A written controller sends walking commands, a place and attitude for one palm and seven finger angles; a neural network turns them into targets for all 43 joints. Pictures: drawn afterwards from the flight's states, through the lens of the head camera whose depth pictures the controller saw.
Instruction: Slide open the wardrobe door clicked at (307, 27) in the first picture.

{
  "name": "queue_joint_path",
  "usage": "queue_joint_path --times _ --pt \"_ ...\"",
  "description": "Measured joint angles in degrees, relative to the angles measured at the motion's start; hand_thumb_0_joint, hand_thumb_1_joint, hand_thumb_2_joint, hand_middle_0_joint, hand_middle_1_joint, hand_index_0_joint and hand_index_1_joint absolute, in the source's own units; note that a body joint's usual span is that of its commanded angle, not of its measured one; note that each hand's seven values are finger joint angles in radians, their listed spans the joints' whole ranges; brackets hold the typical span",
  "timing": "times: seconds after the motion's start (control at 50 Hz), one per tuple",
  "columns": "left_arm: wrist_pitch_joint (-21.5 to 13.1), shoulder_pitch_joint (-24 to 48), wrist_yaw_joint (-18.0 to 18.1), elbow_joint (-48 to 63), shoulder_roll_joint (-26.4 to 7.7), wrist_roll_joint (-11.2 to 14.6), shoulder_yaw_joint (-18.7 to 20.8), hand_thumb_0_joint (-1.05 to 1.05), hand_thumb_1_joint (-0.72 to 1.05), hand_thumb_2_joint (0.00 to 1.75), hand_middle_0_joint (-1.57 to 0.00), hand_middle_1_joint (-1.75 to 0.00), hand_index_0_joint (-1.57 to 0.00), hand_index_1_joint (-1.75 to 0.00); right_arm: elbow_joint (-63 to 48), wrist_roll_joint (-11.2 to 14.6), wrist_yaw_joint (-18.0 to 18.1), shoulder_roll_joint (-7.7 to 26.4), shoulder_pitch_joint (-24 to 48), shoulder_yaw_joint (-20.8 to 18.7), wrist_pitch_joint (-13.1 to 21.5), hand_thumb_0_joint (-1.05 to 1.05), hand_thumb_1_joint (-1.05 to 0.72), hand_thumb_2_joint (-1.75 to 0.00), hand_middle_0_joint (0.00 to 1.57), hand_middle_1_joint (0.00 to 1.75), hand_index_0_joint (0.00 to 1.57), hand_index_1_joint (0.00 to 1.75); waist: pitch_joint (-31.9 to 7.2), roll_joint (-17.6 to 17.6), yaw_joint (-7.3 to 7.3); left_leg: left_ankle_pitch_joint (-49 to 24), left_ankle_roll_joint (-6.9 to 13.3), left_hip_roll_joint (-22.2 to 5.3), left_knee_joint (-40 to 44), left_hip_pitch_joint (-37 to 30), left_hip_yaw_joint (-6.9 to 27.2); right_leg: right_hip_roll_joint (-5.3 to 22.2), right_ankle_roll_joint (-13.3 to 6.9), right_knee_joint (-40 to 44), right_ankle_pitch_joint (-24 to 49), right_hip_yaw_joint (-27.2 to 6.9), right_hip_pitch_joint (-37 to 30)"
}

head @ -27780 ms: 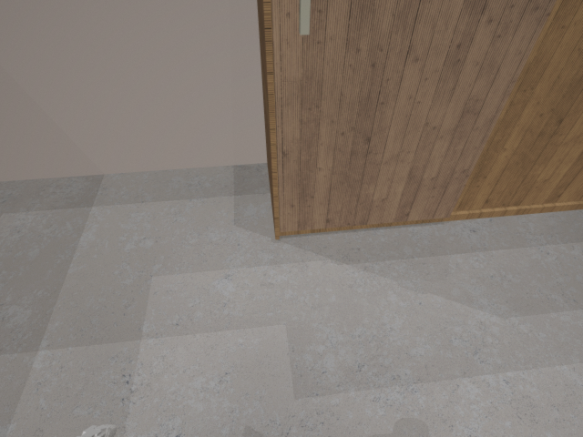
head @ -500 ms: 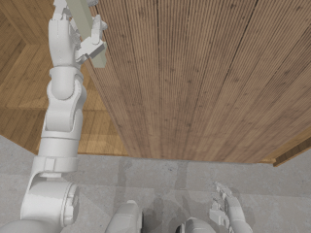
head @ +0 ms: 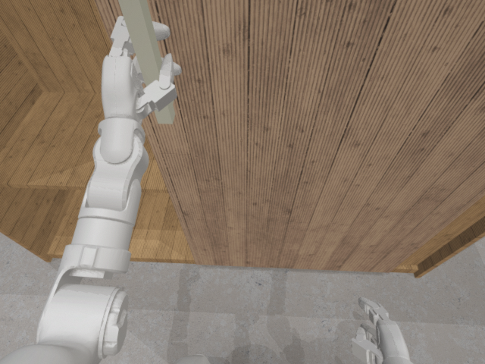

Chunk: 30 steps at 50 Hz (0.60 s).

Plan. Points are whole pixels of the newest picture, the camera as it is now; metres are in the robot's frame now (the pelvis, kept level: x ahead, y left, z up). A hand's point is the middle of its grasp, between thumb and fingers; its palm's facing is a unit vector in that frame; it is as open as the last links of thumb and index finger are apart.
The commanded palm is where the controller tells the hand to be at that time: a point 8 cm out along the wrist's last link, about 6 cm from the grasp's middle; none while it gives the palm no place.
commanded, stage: stop walking and hold the door there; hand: left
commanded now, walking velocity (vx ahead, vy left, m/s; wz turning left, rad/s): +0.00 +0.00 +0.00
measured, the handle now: (155, 56) +0.48 +0.15 +0.23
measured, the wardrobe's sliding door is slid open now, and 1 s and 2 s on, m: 0.64 0.64 0.64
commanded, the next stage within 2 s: loosen the grip on the handle in 0.02 s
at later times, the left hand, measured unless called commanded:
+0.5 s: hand (165, 80) +0.43 +0.13 +0.23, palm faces +0.15 -0.98 -0.11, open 12.4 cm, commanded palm +0.41 +0.19 +0.22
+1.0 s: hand (161, 77) +0.44 +0.14 +0.23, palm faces +0.12 -0.99 -0.08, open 14.6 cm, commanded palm +0.42 +0.22 +0.21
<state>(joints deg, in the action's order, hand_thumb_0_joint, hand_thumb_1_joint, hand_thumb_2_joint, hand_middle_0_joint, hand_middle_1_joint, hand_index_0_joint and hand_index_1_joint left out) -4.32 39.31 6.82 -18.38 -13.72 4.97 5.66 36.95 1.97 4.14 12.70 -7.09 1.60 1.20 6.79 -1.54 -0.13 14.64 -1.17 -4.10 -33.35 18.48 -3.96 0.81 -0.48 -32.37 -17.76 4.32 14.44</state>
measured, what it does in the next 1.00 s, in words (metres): stands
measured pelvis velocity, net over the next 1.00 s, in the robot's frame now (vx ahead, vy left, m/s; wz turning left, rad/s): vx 0.00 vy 0.01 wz -0.04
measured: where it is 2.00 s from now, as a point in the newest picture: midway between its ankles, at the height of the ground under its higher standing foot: outside the picture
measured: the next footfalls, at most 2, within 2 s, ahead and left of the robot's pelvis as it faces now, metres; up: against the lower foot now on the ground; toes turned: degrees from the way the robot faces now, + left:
none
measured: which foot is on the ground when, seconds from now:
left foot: down 0.00-1.00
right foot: down 0.00-1.00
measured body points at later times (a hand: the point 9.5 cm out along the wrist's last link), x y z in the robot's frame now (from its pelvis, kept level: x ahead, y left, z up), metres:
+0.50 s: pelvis -0.03 -0.01 +0.00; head -0.02 -0.01 +0.45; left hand +0.42 +0.18 +0.23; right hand +0.03 -0.30 -0.11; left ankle +0.03 +0.13 -0.73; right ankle -0.01 -0.11 -0.73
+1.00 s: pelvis +0.00 +0.01 +0.01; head +0.00 +0.00 +0.46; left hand +0.43 +0.19 +0.23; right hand +0.09 -0.25 -0.11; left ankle +0.03 +0.13 -0.73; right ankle -0.01 -0.11 -0.73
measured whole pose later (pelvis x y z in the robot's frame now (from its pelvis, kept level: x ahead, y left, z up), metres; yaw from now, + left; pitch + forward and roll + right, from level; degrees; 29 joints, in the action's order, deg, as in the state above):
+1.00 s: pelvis +0.00 +0.01 +0.01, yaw -2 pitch +1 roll +0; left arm -8.3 40.5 3.9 -34.4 -16.1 3.4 12.0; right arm 42.1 0.5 1.6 13.2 -15.2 0.2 5.1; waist -1.0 -1.3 -3.7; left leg 11.9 -0.1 -2.7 -28.1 17.4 -4.2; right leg 0.6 -0.1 -28.0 -14.6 2.0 14.6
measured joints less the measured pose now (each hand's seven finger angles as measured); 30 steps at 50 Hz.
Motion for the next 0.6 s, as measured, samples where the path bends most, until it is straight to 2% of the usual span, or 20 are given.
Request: queue_joint_path --times 0.12,0.14,0.16,0.18,0.24,0.3,0.34,0.4,0.5,0.6 --pt "0.35 0.96 0.32 -3.90 0.26 0.53 -0.43 -0.05 0.76 0.78 -0.45 -1.40 -0.19 -1.39 0.96 -0.13 0.27 0.33 -1.89 -0.06 -0.79 0.01 -0.91 -0.89 0.20 0.30 0.20 0.30 -1.64 -0.26 0.48 -0.58 0.32 -0.02 0.71 -0.27 -0.48 -0.02 0.30 0.31 0.46 -0.45 0.11" --pt "-0.11 1.98 -0.79 -5.23 -0.47 -1.14 0.18 -0.05 0.73 0.77 -0.46 -1.40 -0.19 -1.39 1.02 0.31 0.48 0.08 -2.01 0.08 -0.18 0.01 -0.91 -0.89 0.20 0.30 0.20 0.30 -0.73 0.12 0.73 -0.74 0.34 0.07 1.19 -1.22 -0.86 0.06 0.33 0.12 0.41 -0.83 -0.33" --pt "-0.94 3.85 -2.33 -8.65 -1.58 -3.49 0.58 -0.06 0.69 0.77 -0.46 -1.40 -0.20 -1.39 1.88 -0.34 0.12 -0.64 -2.46 -0.42 1.52 0.01 -0.91 -0.89 0.20 0.30 0.20 0.30 -1.25 0.68 0.64 -1.19 0.28 0.30 1.90 -1.11 -0.96 0.27 0.11 -0.10 0.38 -0.90 0.18" --pt "-0.39 5.98 -3.50 -12.48 -2.13 -4.24 0.99 -0.07 0.64 0.77 -0.46 -1.40 -0.21 -1.39 2.63 -0.71 -0.42 -1.30 -3.39 -0.92 3.00 0.01 -0.91 -0.89 0.20 0.30 0.20 0.30 -2.68 1.19 0.26 -1.88 0.11 0.55 2.58 -0.37 -0.62 0.46 -0.20 -0.03 0.50 -0.52 0.98" --pt "1.76 8.45 -6.18 -19.21 -2.41 -2.43 5.05 -0.07 0.51 0.75 -0.50 -1.41 -0.28 -1.40 3.58 -1.39 -1.98 -1.83 -6.17 -0.91 5.58 0.01 -0.91 -0.89 0.20 0.30 0.20 0.30 -6.27 2.30 -1.31 -3.34 -0.20 0.46 4.32 0.03 -0.11 0.21 -0.82 1.28 1.45 0.01 1.44" --pt "-0.24 7.22 -4.30 -20.83 -2.67 -1.63 6.32 -0.05 0.39 0.69 -0.51 -1.41 -0.34 -1.40 3.00 -1.49 -3.36 -0.50 -8.74 -1.35 7.00 0.01 -0.90 -0.89 0.20 0.30 0.20 0.30 -7.65 1.80 -2.55 -3.37 -0.41 -0.20 4.02 -0.04 -0.10 -0.45 -1.09 1.76 2.03 -0.01 1.10" --pt "-2.80 6.32 -3.09 -21.23 -2.89 -2.45 6.03 -0.04 0.28 0.63 -0.51 -1.41 -0.37 -1.40 3.15 -1.47 -4.09 0.72 -9.83 -1.73 7.15 0.01 -0.90 -0.89 0.20 0.30 0.20 0.30 -7.82 1.56 -3.30 -3.19 -0.28 -0.36 3.18 0.57 0.03 -0.57 -1.15 1.06 1.95 0.08 1.63" --pt "-4.23 6.70 -1.86 -22.51 -4.11 -3.06 6.42 -0.02 0.05 0.51 -0.49 -1.40 -0.35 -1.37 3.82 -1.33 -4.58 2.24 -10.92 -2.39 6.60 0.01 -0.90 -0.89 0.20 0.30 0.20 0.30 -7.70 1.66 -4.42 -3.20 0.12 -0.38 2.55 1.59 0.05 -0.63 -1.25 0.14 1.96 -0.05 2.86" --pt "-5.74 6.72 -2.05 -23.58 -5.28 -2.85 5.96 -0.01 -0.27 0.34 -0.44 -1.36 -0.32 -1.33 5.29 -0.88 -4.42 4.05 -13.52 -3.92 5.93 0.01 -0.91 -0.89 0.20 0.30 0.20 0.30 -7.55 1.21 -4.75 -3.35 0.53 -0.08 2.49 2.60 0.56 -0.89 -1.27 0.34 2.60 -0.42 3.89" --pt "-6.23 6.30 -2.24 -23.34 -5.73 -2.59 6.48 -0.01 -0.45 0.26 -0.38 -1.30 -0.31 -1.29 6.98 -0.82 -3.95 4.23 -14.47 -4.37 5.67 0.01 -0.91 -0.89 0.19 0.30 0.20 0.30 -7.29 1.02 -4.91 -3.63 0.61 0.13 3.22 2.25 0.75 -1.26 -1.11 1.44 3.24 -1.19 3.68"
